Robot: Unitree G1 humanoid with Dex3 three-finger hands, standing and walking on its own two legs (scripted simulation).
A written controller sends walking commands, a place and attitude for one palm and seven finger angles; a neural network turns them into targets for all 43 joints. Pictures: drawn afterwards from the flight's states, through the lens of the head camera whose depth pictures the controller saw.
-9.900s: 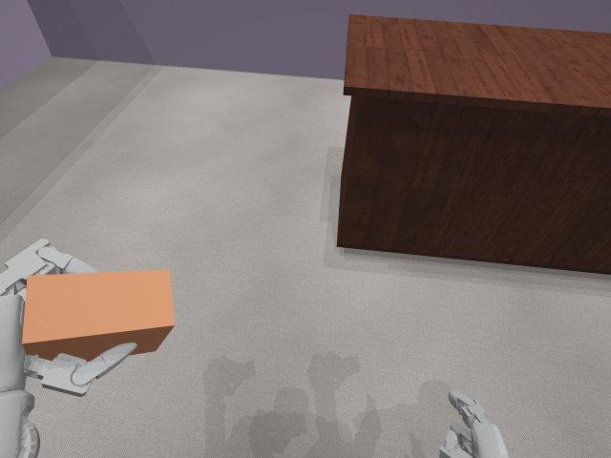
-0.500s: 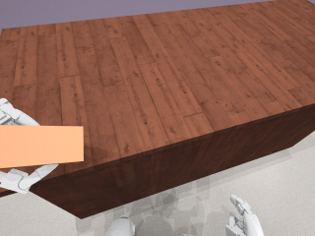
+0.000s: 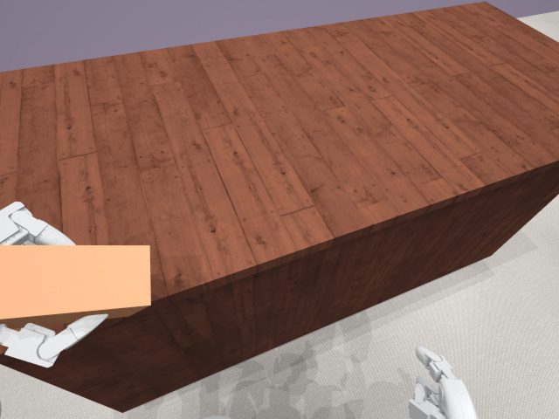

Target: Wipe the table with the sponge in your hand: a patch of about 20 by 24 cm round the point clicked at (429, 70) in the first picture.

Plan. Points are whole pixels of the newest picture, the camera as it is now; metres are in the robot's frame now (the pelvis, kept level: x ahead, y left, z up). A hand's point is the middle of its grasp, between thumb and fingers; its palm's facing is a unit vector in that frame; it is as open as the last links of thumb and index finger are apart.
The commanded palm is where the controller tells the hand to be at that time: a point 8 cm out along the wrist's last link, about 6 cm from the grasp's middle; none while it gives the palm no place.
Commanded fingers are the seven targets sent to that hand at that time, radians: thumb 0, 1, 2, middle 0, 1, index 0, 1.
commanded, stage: come to a stop and stand still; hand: left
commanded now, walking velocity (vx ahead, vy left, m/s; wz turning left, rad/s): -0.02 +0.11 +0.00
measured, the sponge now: (97, 286) +0.22 +0.20 +0.15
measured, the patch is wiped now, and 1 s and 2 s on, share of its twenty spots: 0.00 0.00 0.00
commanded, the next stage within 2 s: look again from close up in 0.88 s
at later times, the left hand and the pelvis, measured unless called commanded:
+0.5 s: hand (28, 270) +0.23 +0.27 +0.16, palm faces +0.31 -0.87 -0.37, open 9.6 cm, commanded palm +0.17 +0.31 +0.19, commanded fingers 0.00 0.10 1.30 -1.20 -1.60 -1.20 -1.60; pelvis +0.00 +0.04 +0.01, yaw -2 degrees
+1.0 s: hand out of the picture +0.23 +0.31 +0.17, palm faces +0.37 -0.87 -0.34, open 9.6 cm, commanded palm +0.17 +0.34 +0.19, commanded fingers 0.00 0.10 1.30 -1.20 -1.60 -1.20 -1.60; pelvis +0.00 +0.06 +0.01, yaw -1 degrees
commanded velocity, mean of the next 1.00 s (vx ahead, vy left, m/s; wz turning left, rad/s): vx -0.01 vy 0.01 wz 0.00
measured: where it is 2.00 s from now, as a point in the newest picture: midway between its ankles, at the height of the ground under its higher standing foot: outside the picture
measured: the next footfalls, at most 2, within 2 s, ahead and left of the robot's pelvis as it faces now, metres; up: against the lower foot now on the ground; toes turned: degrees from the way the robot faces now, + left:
none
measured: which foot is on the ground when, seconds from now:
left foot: down 0.00-1.00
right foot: down 0.00-1.00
